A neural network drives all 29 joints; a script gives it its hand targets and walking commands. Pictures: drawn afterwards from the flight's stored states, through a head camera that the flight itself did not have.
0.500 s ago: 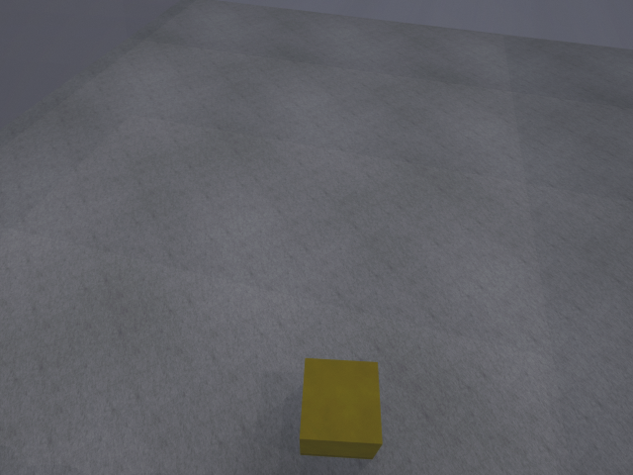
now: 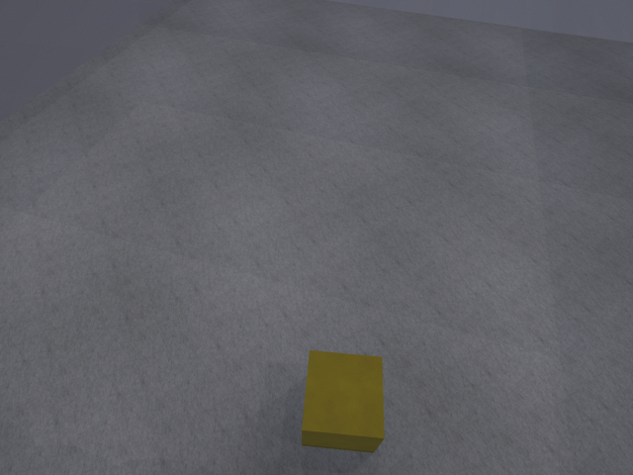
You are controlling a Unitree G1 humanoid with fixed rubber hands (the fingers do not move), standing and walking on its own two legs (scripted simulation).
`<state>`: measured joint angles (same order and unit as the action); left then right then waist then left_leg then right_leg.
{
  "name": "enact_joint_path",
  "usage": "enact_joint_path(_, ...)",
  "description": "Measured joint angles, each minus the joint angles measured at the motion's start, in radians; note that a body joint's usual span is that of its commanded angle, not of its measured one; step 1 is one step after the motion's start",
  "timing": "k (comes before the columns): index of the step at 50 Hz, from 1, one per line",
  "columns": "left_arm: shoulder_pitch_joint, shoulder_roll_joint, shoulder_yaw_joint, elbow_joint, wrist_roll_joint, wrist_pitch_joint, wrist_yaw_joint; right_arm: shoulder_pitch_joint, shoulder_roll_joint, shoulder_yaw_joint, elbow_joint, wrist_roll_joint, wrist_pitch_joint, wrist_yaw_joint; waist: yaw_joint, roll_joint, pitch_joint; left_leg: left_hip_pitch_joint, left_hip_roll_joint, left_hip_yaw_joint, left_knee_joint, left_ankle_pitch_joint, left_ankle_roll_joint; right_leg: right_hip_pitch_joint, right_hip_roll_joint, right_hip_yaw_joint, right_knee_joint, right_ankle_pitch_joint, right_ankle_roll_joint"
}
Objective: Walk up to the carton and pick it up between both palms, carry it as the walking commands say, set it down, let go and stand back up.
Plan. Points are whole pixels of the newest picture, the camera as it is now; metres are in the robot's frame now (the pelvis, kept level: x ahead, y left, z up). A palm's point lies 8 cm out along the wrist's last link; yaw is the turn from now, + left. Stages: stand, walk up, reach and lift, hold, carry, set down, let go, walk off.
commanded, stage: walk up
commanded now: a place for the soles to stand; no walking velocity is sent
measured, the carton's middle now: (341, 401) +0.39 -0.06 -0.67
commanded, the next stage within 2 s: none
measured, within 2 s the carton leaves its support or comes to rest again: neither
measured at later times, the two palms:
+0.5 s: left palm out of the picture +0.00 +0.27 -0.14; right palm out of the picture +0.07 -0.25 -0.13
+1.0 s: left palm out of the picture +0.01 +0.27 -0.14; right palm out of the picture +0.08 -0.24 -0.13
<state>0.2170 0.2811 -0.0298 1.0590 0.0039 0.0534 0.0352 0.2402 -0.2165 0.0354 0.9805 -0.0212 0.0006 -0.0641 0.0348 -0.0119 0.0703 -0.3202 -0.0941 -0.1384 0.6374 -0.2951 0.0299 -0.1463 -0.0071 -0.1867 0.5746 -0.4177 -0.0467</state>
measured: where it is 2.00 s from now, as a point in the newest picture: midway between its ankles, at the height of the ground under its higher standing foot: outside the picture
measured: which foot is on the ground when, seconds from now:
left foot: down 0.00-1.00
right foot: down 0.00-1.00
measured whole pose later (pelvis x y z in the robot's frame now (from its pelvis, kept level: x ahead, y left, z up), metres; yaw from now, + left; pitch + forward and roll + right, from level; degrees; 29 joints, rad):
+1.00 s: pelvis +0.00 +0.00 +0.00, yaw +1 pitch -1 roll -1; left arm 0.21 0.28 -0.02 1.06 0.01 0.07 0.03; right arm 0.20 -0.23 0.03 0.94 -0.02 0.00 -0.06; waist 0.05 -0.01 0.09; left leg -0.33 -0.11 -0.14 0.67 -0.31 0.03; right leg -0.15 -0.02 -0.20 0.61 -0.44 -0.04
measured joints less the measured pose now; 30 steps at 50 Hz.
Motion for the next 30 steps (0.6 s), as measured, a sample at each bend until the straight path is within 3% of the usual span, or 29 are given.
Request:
enact_joint_path(7, 0.019, -0.017, -0.009, 0.0, 0.019, -0.011, 0.005, -0.018, -0.016, -0.006, -0.004, 0.003, 0.007, 0.01, -0.001, 0.025, 0.001, -0.001, 0.011, -0.019, 0.027, -0.014, -0.017, 0.021, 0.018, -0.019, -0.015, 0.001, -0.015)
enact_joint_path(30, -0.017, 0.013, 0.002, 0.001, 0.008, 0.013, -0.004, -0.023, -0.02, -0.006, -0.025, -0.001, 0.004, 0.011, 0.005, 0.009, 0.025, -0.011, -0.005, -0.019, 0.044, -0.019, -0.001, 0.009, 0.0, -0.024, 0.016, -0.014, 0.0)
